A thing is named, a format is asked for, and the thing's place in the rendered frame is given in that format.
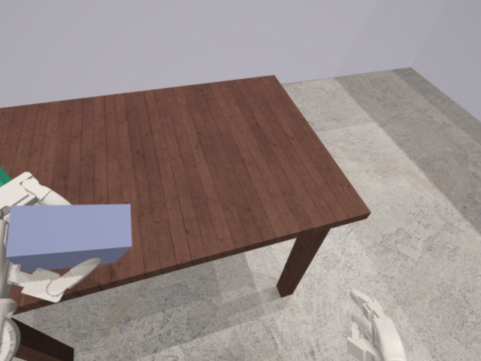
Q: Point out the robot left hand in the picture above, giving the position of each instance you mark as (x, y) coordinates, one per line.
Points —
(43, 284)

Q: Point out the robot right hand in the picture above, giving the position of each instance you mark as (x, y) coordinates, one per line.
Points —
(382, 341)

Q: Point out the sponge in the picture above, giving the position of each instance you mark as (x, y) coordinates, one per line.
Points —
(64, 236)

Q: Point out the robot left forearm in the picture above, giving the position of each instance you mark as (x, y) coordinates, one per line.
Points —
(9, 331)

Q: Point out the table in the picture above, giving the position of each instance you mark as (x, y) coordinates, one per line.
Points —
(210, 170)

